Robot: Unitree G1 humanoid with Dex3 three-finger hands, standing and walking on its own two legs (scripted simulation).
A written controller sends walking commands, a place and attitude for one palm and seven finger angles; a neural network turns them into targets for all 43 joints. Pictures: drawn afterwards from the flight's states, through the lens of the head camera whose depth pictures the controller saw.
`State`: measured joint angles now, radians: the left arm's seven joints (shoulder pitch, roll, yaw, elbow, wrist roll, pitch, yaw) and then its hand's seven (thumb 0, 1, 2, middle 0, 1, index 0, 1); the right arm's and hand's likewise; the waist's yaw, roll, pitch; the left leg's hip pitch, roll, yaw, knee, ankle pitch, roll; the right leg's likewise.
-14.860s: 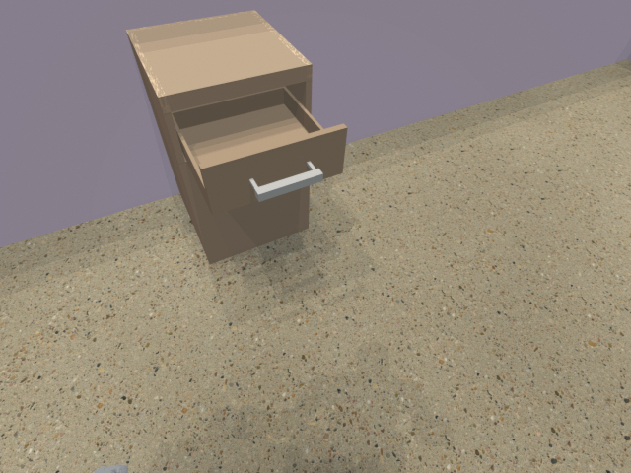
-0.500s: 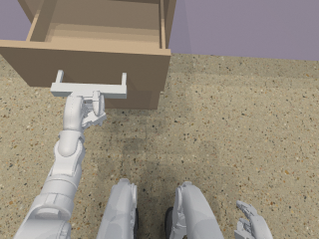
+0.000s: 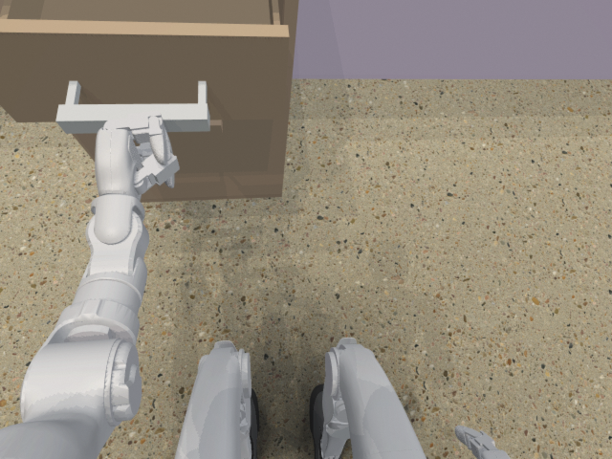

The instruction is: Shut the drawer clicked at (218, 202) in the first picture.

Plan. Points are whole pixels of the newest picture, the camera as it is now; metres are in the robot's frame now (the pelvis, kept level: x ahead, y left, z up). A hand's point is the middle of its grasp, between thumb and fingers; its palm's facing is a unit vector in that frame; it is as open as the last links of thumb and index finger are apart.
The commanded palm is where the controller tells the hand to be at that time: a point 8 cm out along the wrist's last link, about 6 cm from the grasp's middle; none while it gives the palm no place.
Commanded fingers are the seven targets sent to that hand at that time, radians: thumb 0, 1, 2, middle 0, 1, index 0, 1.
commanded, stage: push the drawer shut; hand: left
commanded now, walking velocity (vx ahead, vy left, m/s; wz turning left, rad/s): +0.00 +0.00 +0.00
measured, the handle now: (138, 104) +0.56 +0.20 +0.01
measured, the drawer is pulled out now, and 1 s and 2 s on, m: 0.12 0.01 0.00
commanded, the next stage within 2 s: pull the fist back off the drawer in 1.32 s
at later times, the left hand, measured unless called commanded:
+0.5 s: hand (163, 126) +0.53 +0.17 +0.01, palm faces +0.05 -1.00 -0.06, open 3.0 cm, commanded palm +0.54 +0.19 +0.02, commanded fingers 0.00 0.90 0.90 -1.40 -1.60 -1.40 -1.60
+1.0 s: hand (165, 88) +0.59 +0.17 +0.01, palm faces +0.06 -1.00 -0.05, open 3.1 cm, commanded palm +0.61 +0.17 +0.02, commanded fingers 0.00 0.90 0.90 -1.40 -1.60 -1.40 -1.60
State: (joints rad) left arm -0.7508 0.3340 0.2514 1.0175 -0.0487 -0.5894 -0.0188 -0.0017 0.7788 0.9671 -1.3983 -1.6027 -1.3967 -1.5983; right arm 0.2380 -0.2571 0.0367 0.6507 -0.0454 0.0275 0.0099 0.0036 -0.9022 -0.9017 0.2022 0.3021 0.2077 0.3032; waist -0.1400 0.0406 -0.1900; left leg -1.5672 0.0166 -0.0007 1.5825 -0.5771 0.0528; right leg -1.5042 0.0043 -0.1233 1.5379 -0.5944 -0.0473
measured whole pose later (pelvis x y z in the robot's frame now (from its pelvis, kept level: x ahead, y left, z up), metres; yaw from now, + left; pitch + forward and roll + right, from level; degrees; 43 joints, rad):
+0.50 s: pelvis +0.00 -0.01 -0.01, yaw -1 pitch +34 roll -6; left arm -0.93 0.47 0.34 1.13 -0.03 -0.54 -0.11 -0.01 0.68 0.91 -1.40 -1.60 -1.40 -1.60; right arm 0.24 -0.26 0.05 0.62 -0.05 0.08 0.01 0.00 -0.90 -0.90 0.20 0.30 0.21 0.30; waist -0.18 0.04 -0.17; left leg -1.63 0.03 -0.03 1.62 -0.59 0.04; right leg -1.56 0.02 -0.15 1.55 -0.59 -0.06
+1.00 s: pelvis -0.01 +0.00 -0.02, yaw -3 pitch +37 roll -8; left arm -1.18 0.64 0.37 1.25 0.06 -0.44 -0.07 0.01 0.67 0.92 -1.40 -1.60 -1.40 -1.60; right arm 0.31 -0.25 0.10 0.62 -0.07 0.07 0.02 0.00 -0.90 -0.90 0.20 0.30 0.21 0.30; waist -0.28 0.04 -0.15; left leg -1.75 0.04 -0.04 1.67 -0.58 0.06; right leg -1.66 0.03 -0.16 1.57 -0.57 -0.05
